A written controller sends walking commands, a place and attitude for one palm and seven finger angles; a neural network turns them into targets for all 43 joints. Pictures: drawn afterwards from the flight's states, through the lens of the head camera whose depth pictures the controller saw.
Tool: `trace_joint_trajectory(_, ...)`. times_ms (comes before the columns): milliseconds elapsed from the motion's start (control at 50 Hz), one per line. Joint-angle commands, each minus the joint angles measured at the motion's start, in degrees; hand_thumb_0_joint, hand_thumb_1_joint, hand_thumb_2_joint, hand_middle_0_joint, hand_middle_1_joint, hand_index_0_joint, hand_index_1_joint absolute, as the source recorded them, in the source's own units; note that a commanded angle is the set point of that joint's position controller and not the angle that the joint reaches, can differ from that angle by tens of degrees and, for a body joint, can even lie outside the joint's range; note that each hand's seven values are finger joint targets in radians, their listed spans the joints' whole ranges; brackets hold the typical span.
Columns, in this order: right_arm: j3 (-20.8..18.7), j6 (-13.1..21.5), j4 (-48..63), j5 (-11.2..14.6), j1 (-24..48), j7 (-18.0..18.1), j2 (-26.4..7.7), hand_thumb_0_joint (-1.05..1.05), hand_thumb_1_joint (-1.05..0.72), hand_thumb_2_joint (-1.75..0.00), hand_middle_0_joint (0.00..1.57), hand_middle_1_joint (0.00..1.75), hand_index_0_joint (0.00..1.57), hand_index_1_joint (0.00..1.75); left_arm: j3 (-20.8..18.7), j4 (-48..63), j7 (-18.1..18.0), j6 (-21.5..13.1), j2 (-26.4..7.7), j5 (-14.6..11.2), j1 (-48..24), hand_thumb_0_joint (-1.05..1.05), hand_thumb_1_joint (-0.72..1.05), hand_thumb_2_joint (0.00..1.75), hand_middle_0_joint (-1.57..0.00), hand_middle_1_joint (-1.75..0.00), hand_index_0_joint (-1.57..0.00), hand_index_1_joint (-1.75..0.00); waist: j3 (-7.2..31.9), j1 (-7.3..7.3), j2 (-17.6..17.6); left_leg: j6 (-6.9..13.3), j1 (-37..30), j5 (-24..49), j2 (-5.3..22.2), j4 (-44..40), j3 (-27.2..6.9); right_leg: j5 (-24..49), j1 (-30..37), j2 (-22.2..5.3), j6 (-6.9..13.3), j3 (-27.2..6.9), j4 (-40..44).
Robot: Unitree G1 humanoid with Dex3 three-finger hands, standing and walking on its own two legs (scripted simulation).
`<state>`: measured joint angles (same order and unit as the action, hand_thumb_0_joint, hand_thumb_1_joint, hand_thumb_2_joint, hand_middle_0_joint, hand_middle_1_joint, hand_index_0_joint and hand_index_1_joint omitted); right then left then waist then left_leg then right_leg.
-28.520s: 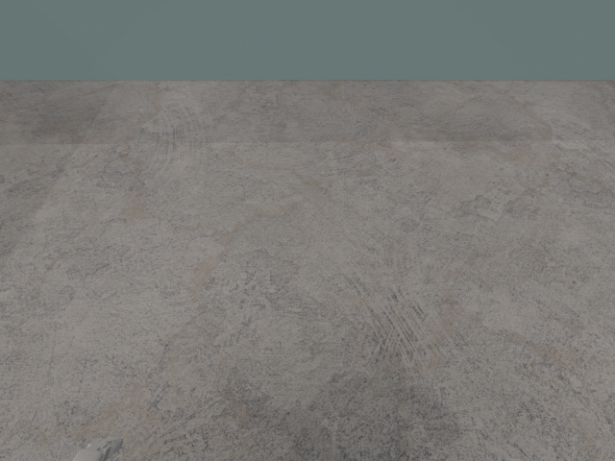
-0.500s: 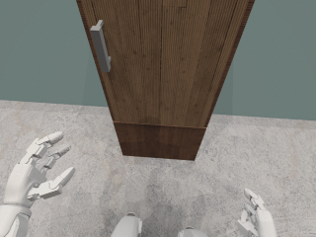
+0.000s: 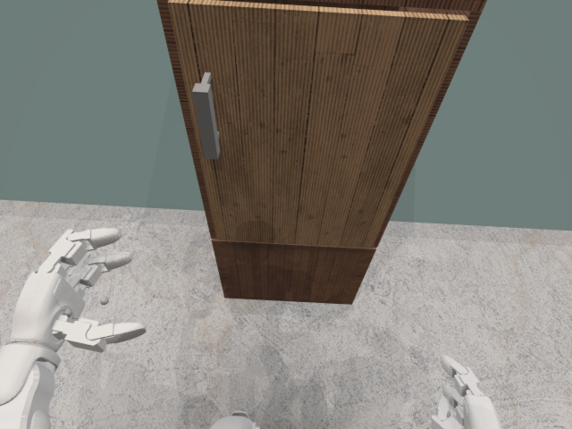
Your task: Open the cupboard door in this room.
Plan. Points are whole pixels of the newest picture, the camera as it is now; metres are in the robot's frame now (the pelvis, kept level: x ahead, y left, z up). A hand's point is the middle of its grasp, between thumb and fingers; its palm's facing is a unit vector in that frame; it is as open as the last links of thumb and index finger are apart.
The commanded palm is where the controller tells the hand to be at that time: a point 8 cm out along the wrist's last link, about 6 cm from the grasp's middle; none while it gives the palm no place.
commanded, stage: raise the hand with hooked fingers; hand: left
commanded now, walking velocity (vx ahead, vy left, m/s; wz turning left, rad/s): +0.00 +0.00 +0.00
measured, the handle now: (209, 116) +0.58 +0.18 +0.10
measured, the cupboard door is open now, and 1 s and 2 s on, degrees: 0 0 0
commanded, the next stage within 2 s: move the hooked fingers beside the handle in 1.02 s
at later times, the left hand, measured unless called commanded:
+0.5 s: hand (69, 248) +0.29 +0.28 +0.12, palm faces +0.06 -1.00 -0.05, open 14.0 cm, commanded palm +0.26 +0.33 +0.13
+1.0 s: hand (106, 242) +0.30 +0.24 +0.13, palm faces +0.06 -1.00 -0.03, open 14.0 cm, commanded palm +0.27 +0.29 +0.13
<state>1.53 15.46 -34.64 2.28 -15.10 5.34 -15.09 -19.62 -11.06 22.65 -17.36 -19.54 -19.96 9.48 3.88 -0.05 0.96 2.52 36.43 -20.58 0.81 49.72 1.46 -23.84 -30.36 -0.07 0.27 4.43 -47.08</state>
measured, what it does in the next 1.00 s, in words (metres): stands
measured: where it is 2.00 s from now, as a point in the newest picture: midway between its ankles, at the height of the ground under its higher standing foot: outside the picture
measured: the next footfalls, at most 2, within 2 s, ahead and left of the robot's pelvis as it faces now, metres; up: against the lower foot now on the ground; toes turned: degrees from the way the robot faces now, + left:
none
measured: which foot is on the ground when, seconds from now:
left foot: down 0.00-1.00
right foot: down 0.00-1.00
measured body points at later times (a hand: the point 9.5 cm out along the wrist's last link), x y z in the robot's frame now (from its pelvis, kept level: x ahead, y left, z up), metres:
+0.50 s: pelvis +0.00 +0.00 +0.02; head +0.02 +0.01 +0.47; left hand +0.28 +0.33 +0.13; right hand +0.17 -0.23 -0.05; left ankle +0.05 +0.09 -0.70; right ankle +0.00 -0.12 -0.70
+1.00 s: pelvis +0.01 -0.03 +0.02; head +0.02 -0.04 +0.47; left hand +0.29 +0.29 +0.13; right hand +0.16 -0.28 -0.06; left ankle +0.05 +0.09 -0.70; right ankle +0.00 -0.12 -0.70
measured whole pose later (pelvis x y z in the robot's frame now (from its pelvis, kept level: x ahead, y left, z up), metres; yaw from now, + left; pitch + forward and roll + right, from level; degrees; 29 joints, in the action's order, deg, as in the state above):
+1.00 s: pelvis +0.01 -0.03 +0.02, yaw +0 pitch +3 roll -1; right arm 2.7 11.8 -34.7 3.5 -15.5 6.5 -15.9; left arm -24.3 -22.2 26.2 -7.8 -23.5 -19.6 -4.7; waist 2.5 -0.6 2.3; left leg 0.3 25.7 -16.4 1.8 39.1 1.1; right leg -20.3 -20.6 1.4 2.3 4.5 -37.9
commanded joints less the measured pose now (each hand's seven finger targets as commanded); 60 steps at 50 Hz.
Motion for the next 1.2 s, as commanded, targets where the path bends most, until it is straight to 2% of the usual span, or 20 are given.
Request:
trace_joint_trajectory(0,-2.7,2.2,8.8,0.4,2.7,0.5,-8.3,0.0,-0.9,-0.9,0.2,0.3,0.2,0.3,-5.8,11.6,-0.7,-0.8,-12.4,-0.8,-10.5,0.0,-0.38,0.35,-0.29,-1.12,-0.29,-1.12,10.9,-0.68,6.5,-1.9,-16.1,7.9,0.6,-12.5,-6.6,7.3,-0.3,2.2,1.4,0.4,7.4)
trace_joint_trajectory(60,-2.3,1.5,9.1,0.4,2.9,0.7,-8.4,0.0,-0.9,-0.9,0.2,0.3,0.2,0.3,-6.0,9.8,-0.2,1.6,-12.8,-0.8,-13.0,0.0,-0.45,0.32,-0.3,-1.17,-0.3,-1.17,9.4,-0.65,4.7,-2.0,-16.6,7.1,0.6,-13.6,-7.0,7.6,0.7,2.5,1.5,0.5,8.6)
trace_joint_trajectory(100,-2.2,1.2,9.2,0.5,3.1,0.9,-8.3,0.0,-0.9,-0.9,0.2,0.3,0.2,0.3,-5.8,10.4,0.2,2.5,-13.2,-0.5,-15.1,0.0,-0.5,0.3,-0.3,-1.2,-0.3,-1.2,10.5,-0.57,6.5,-2.3,-18.7,9.4,0.8,-13.9,-6.9,8.8,1.2,2.3,1.6,0.5,9.0)
trace_joint_trajectory(160,-1.8,0.9,9.3,0.3,3.0,0.9,-8.4,0.0,-0.9,-0.9,0.2,0.3,0.2,0.3,-6.0,9.7,0.7,3.6,-13.9,-0.3,-17.4,0.0,-0.5,0.3,-0.3,-1.2,-0.3,-1.2,10.3,-0.61,5.2,-2.4,-19.9,10.8,0.9,-14.5,-7.5,9.7,2.0,2.7,1.8,0.5,9.9)
trace_joint_trajectory(180,-1.8,0.9,9.3,0.5,3.4,0.9,-8.3,0.0,-0.9,-0.9,0.2,0.3,0.2,0.3,-5.6,10.4,1.0,3.8,-14.0,-0.2,-19.1,0.0,-0.5,0.3,-0.3,-1.2,-0.3,-1.2,10.6,-0.44,7.1,-2.6,-20.7,11.0,0.8,-14.8,-7.3,9.8,2.1,2.4,1.8,0.5,10.1)
trace_joint_trajectory(280,-1.3,0.3,9.1,0.6,3.7,1.4,-8.4,0.0,-0.9,-0.9,0.2,0.3,0.2,0.3,-7.0,7.3,1.6,5.5,-16.2,0.0,-23.3,0.0,-0.5,0.3,-0.3,-1.2,-0.3,-1.2,9.4,-0.4,5.4,-2.5,-21.2,8.3,0.7,-16.7,-7.8,8.7,3.4,2.4,1.9,0.4,12.0)
trace_joint_trajectory(380,-1.0,0.1,9.1,0.8,3.9,1.9,-8.3,0.0,-0.9,-0.9,0.2,0.3,0.2,0.3,-7.6,6.0,2.2,6.6,-18.0,0.3,-27.5,0.0,-0.5,0.3,-0.3,-1.2,-0.3,-1.2,9.6,-0.51,7.4,-2.4,-22.6,6.6,0.5,-18.3,-7.8,8.1,4.9,2.2,2.0,0.0,13.6)
trace_joint_trajectory(480,-1.0,0.1,8.8,1.1,3.7,2.1,-8.6,0.0,-0.9,-0.9,0.2,0.3,0.2,0.3,-9.3,2.7,3.1,7.5,-20.1,-0.4,-29.2,0.0,-0.5,0.3,-0.3,-1.2,-0.3,-1.2,9.1,-0.56,4.4,-1.6,-22.4,7.8,0.1,-18.7,-6.7,9.3,7.1,2.3,1.9,-0.4,15.8)
trace_joint_trajectory(520,-1.1,0.1,8.6,1.1,3.4,2.1,-8.5,0.0,-0.9,-0.9,0.2,0.3,0.2,0.3,-8.9,1.2,3.5,7.9,-19.9,-0.1,-29.6,0.0,-0.5,0.3,-0.3,-1.2,-0.3,-1.2,8.9,-0.65,6.3,-1.7,-22.8,7.8,0.0,-18.9,-6.4,9.3,7.0,2.1,1.9,-0.5,16.0)
trace_joint_trajectory(580,-1.3,0.1,8.9,1.3,3.0,1.8,-8.7,0.0,-0.9,-0.9,0.2,0.3,0.2,0.3,-8.4,-1.1,4.3,8.5,-18.6,-0.7,-26.9,0.0,-0.5,0.3,-0.3,-1.2,-0.3,-1.2,8.1,-0.9,2.6,-1.2,-21.7,9.0,-0.3,-18.5,-5.6,10.7,7.7,2.2,1.8,-0.7,16.6)
trace_joint_trajectory(740,-1.8,-0.1,9.0,1.0,2.5,1.3,-8.3,0.0,-0.9,-0.9,0.2,0.3,0.2,0.3,-10.7,2.9,3.0,5.8,-20.5,-0.7,-28.2,0.0,-0.5,0.3,-0.3,-1.2,-0.3,-1.2,11.2,-1.04,4.8,-0.7,-22.2,12.8,-1.0,-16.4,-3.3,15.2,9.2,1.8,1.2,-2.1,15.9)
trace_joint_trajectory(800,-1.8,-0.3,8.5,1.0,2.5,1.4,-8.2,0.0,-0.9,-0.9,0.2,0.3,0.2,0.3,-10.6,0.9,2.8,5.7,-20.0,-1.1,-27.9,0.0,-0.5,0.3,-0.3,-1.2,-0.3,-1.2,9.7,-0.63,2.2,-0.4,-20.2,11.5,-1.1,-15.6,-2.4,15.3,9.3,1.5,0.6,-3.3,16.4)
trace_joint_trajectory(840,-1.8,-0.4,8.5,1.3,2.8,1.5,-8.2,0.0,-0.9,-0.9,0.2,0.3,0.2,0.3,-9.8,0.9,3.0,5.6,-19.7,-0.8,-28.8,0.0,-0.5,0.3,-0.3,-1.2,-0.3,-1.2,9.1,-0.54,3.9,-0.4,-19.9,10.9,-1.2,-15.6,-2.5,14.6,8.9,1.3,0.7,-3.5,16.4)
trace_joint_trajectory(880,-1.8,-0.5,8.6,1.2,3.0,1.6,-8.2,0.0,-0.9,-0.9,0.2,0.3,0.2,0.3,-10.3,0.8,3.2,5.7,-20.3,-1.1,-28.8,0.0,-0.5,0.3,-0.3,-1.2,-0.3,-1.2,9.8,-0.63,2.0,-0.2,-19.2,11.3,-1.3,-15.0,-2.2,15.9,10.3,0.9,0.2,-4.5,16.5)
trace_joint_trajectory(920,-1.9,-0.5,8.7,1.3,3.1,1.7,-7.9,0.0,-0.9,-0.9,0.2,0.3,0.2,0.3,-9.9,1.7,3.5,5.5,-19.9,-1.1,-28.7,0.0,-0.5,0.3,-0.3,-1.2,-0.3,-1.2,11.2,-0.65,3.7,-0.2,-19.7,12.3,-1.4,-14.4,-1.8,17.5,10.8,0.7,0.0,-5.0,16.2)
trace_joint_trajectory(980,-1.8,-0.7,8.5,1.4,3.1,1.7,-7.9,0.0,-0.9,-0.9,0.2,0.3,0.2,0.3,-9.9,0.6,3.5,5.5,-19.8,-1.4,-28.2,0.0,-0.5,0.3,-0.3,-1.2,-0.3,-1.2,9.7,-0.56,1.9,-0.2,-18.9,12.4,-1.2,-14.3,-1.8,18.1,10.5,0.8,-0.2,-5.1,16.2)
trace_joint_trajectory(1020,-1.8,-0.7,8.4,1.5,3.2,1.6,-7.8,0.0,-0.9,-0.9,0.2,0.3,0.2,0.3,-9.9,0.7,3.2,5.3,-19.7,-1.4,-28.9,0.0,-0.5,0.3,-0.3,-1.2,-0.3,-1.2,9.7,-0.68,3.1,-0.3,-18.8,11.3,-1.3,-14.5,-1.7,16.6,10.2,0.6,-0.2,-5.2,16.4)
trace_joint_trajectory(1080,-1.8,-0.9,8.6,1.6,3.4,1.7,-8.0,0.0,-0.9,-0.9,0.2,0.3,0.2,0.3,-10.2,-1.1,3.2,5.9,-19.9,-1.5,-28.2,0.0,-0.5,0.3,-0.3,-1.2,-0.3,-1.2,9.2,-0.65,-0.2,-0.2,-17.0,10.8,-1.2,-14.0,-1.6,16.3,10.8,0.2,-0.8,-6.4,16.7)
trace_joint_trajectory(1120,-1.6,-1.0,8.4,1.6,3.6,1.7,-7.8,0.0,-0.9,-0.9,0.2,0.3,0.2,0.3,-9.5,-1.3,3.1,5.8,-19.5,-1.3,-30.4,0.0,-0.5,0.3,-0.3,-1.2,-0.3,-1.2,8.5,-0.31,2.2,-0.4,-17.2,10.0,-1.3,-14.1,-1.6,15.2,9.7,0.2,-0.6,-6.3,16.8)
trace_joint_trajectory(1180,-1.6,-1.4,7.7,1.6,3.0,2.1,-8.1,0.0,-0.9,-0.9,0.2,0.3,0.2,0.3,-10.0,-3.8,2.9,5.4,-21.4,-0.6,-35.2,0.0,-0.5,0.3,-0.3,-1.2,-0.3,-1.2,8.9,0.4,0.6,-0.2,-16.2,9.5,-1.3,-13.6,-1.7,14.4,9.7,0.1,-0.8,-6.9,16.6)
